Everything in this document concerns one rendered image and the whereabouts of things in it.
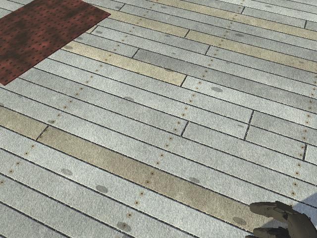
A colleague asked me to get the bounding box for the right robot hand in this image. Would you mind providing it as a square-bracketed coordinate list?
[245, 200, 317, 238]

